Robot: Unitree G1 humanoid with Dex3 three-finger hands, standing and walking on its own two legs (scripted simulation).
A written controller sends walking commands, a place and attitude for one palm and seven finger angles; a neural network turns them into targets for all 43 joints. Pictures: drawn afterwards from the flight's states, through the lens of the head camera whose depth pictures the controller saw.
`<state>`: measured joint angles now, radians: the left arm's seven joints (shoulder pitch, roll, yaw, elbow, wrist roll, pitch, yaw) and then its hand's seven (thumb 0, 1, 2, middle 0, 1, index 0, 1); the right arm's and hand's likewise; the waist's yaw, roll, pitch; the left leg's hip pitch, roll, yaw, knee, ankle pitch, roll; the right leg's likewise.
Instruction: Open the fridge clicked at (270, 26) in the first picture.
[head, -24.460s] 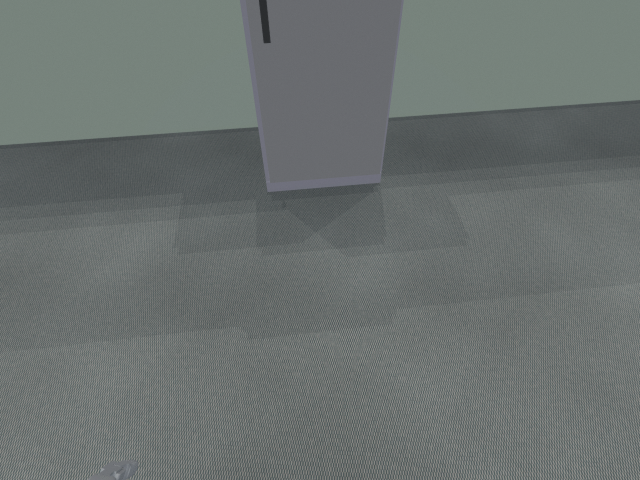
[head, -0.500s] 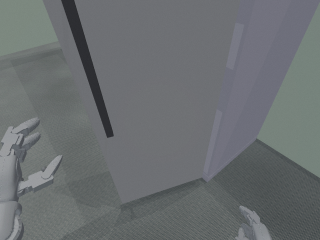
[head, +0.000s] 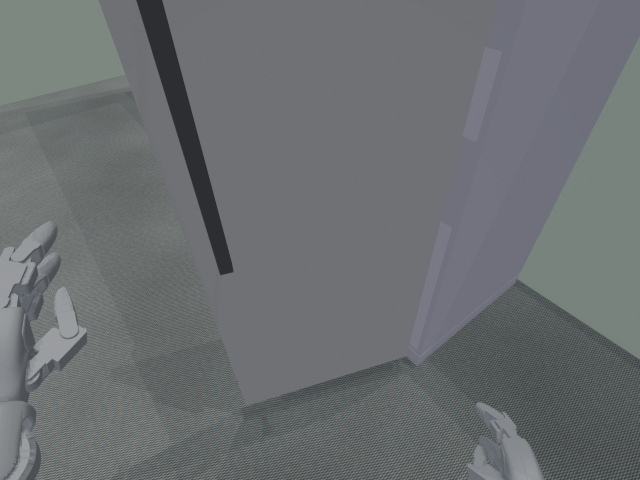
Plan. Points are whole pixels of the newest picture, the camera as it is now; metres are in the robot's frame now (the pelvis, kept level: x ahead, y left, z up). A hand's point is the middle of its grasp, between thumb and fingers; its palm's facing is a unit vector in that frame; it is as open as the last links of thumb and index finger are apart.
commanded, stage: step back with the hand held close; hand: left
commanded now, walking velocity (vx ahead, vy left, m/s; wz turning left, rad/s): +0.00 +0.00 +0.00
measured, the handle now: (192, 146) +0.47 +0.26 +0.20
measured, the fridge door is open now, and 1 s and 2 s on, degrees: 70 70 70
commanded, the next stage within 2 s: stop stepping back and stand still in 1.26 s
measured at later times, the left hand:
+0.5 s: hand (64, 350) +0.17 +0.28 +0.16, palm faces +0.36 -0.78 -0.51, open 7.4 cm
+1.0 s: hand out of the picture +0.10 +0.31 +0.17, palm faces +0.48 -0.74 -0.48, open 7.4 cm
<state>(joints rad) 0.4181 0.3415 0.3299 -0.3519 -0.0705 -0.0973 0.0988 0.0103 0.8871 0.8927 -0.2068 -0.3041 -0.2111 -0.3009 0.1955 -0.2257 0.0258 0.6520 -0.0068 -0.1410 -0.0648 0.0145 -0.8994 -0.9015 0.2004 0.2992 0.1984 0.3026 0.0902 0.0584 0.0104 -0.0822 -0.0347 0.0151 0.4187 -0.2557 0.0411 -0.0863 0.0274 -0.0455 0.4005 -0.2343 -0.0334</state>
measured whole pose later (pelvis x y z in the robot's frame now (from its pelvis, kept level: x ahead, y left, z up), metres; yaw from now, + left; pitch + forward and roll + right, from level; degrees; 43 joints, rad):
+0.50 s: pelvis -0.03 +0.02 -0.01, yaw -1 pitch +1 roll +0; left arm 0.56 0.44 0.41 -0.50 -0.04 -0.17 0.12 0.01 0.89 0.90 -0.21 -0.30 -0.22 -0.30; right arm 0.20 -0.24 -0.01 0.54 0.01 -0.02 -0.08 0.01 -0.90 -0.90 0.20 0.30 0.20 0.30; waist 0.01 0.00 0.01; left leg -0.29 -0.05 0.05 0.51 -0.24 0.07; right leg -0.31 0.01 -0.02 0.50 -0.21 -0.01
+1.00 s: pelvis -0.10 +0.03 -0.02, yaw +2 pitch +1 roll -4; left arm 0.50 0.44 0.48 -0.53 0.02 -0.27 0.15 0.01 0.89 0.90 -0.21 -0.30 -0.22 -0.30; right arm 0.28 -0.21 -0.01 0.59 -0.02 -0.12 -0.06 0.01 -0.90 -0.90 0.20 0.30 0.20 0.30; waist -0.01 0.00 -0.01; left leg -0.46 -0.03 -0.01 0.62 -0.18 0.10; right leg -0.35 0.08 0.01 0.82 -0.33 0.01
